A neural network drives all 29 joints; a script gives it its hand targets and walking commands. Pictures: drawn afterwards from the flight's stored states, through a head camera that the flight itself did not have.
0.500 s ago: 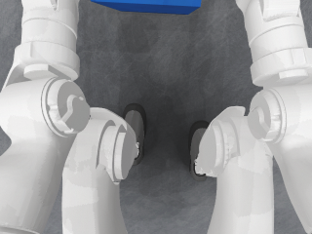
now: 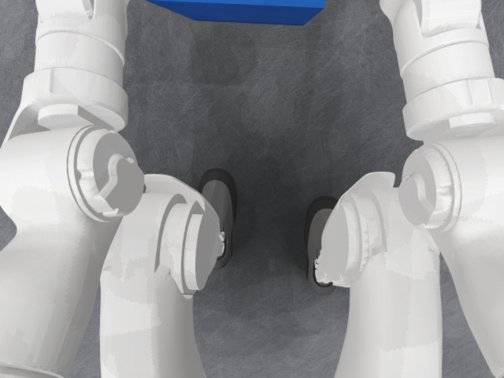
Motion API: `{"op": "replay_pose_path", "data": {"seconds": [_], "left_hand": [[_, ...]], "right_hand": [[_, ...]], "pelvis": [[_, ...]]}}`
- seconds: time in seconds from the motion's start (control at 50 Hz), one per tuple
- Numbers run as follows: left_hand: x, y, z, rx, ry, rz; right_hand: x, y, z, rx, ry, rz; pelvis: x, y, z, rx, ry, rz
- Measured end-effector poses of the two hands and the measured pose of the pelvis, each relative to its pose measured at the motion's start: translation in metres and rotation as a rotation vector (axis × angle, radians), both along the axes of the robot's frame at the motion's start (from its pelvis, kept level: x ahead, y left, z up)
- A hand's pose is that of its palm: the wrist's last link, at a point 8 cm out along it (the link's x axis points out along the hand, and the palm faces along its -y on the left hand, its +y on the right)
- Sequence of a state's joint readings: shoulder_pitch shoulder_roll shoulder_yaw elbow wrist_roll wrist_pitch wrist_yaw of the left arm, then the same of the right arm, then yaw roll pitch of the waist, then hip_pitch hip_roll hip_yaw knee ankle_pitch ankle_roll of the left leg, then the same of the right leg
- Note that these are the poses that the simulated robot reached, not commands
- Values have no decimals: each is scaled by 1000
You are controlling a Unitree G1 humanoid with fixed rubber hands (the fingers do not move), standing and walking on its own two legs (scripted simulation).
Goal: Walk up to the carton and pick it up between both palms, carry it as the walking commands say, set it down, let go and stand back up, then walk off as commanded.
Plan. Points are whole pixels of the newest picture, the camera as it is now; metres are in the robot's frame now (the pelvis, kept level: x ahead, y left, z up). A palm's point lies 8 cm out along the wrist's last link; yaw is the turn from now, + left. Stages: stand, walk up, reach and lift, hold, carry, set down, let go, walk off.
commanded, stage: set down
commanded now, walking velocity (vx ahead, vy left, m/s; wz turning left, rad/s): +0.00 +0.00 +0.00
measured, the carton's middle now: out of the picture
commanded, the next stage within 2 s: let go in 1.70 s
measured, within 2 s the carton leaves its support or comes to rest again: neither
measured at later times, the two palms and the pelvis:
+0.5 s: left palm out of the picture +0.54 +0.20 -0.14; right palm out of the picture +0.56 -0.13 -0.16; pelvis -0.01 -0.01 +0.00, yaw +1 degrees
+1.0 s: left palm out of the picture +0.52 +0.20 -0.01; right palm out of the picture +0.57 -0.13 -0.01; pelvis -0.02 -0.01 +0.11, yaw +1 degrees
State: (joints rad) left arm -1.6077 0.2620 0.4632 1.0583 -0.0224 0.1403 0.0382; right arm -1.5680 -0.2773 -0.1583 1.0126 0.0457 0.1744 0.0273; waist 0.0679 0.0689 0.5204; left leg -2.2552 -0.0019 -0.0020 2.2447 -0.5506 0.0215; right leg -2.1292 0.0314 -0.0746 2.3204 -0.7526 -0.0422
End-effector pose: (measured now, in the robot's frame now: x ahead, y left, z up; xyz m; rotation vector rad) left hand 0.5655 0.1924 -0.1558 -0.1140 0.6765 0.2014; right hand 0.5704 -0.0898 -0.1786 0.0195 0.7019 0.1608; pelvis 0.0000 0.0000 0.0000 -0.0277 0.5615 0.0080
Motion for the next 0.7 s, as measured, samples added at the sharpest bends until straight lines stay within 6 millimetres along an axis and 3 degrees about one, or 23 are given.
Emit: {"op": "replay_pose_path", "data": {"seconds": [0.12,0.2,0.34,0.54,0.7], "left_hand": [[-5,-2,-7,40,26,-22],[-16,-4,-19,90,89,-40],[-22,0,-16,114,84,-13],[-26,8,23,114,-3,32],[-44,16,57,117,-13,41]], "right_hand": [[-5,-5,-8,-28,17,-24],[-10,-26,-14,-122,13,-57],[-19,-53,-14,-204,-4,-81],[-3,-35,30,-194,-76,-77],[3,-21,80,-206,-88,-67]], "pelvis": [[0,0,0,0,0,0],[0,0,0,0,0,0],[-4,0,-1,2,-12,-1],[-15,-7,2,24,-49,-1],[-19,-8,30,24,-60,5]]}}
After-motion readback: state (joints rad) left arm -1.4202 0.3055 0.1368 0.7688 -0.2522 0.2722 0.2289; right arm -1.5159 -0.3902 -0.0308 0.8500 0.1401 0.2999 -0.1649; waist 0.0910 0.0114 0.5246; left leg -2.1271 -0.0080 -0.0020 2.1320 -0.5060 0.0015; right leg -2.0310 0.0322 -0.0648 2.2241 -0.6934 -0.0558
